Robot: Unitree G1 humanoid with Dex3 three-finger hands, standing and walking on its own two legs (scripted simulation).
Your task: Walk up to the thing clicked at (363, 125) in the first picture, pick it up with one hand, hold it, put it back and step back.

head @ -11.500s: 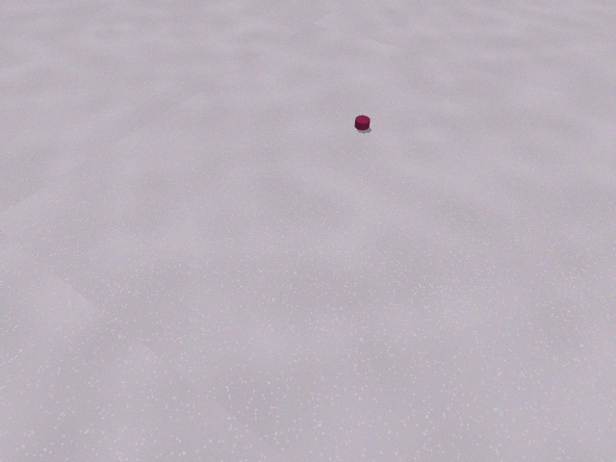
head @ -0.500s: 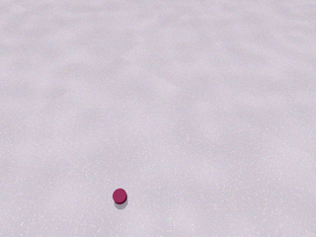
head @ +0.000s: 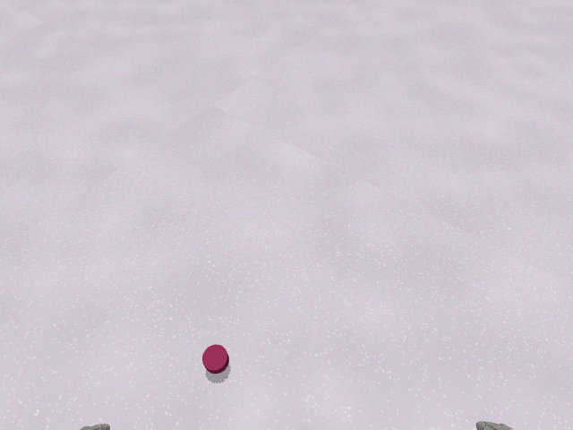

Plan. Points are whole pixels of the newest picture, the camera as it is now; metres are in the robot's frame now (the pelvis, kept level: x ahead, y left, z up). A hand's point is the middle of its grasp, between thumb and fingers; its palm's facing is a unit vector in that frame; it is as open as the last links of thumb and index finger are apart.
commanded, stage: walk up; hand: left
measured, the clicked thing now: (215, 359) +0.42 +0.24 -0.75
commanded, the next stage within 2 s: stand in 0.06 s
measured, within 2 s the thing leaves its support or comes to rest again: neither
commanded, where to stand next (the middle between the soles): +0.02 +0.00 m, yaw +1 degrees
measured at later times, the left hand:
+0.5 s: hand out of the picture +0.09 +0.25 -0.15, palm faces -0.03 -0.94 -0.34, open 7.4 cm
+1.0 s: hand out of the picture +0.09 +0.25 -0.15, palm faces -0.02 -0.94 -0.34, open 7.4 cm
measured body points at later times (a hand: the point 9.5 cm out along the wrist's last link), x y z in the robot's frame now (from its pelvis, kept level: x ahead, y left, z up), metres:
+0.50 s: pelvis +0.03 -0.01 +0.01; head +0.04 -0.01 +0.46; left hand +0.09 +0.30 -0.12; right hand +0.11 -0.31 -0.12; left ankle +0.01 +0.13 -0.74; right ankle +0.02 -0.15 -0.74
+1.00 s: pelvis +0.02 -0.01 +0.01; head +0.03 +0.00 +0.46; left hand +0.10 +0.30 -0.12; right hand +0.10 -0.31 -0.12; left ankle +0.01 +0.13 -0.74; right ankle +0.02 -0.15 -0.74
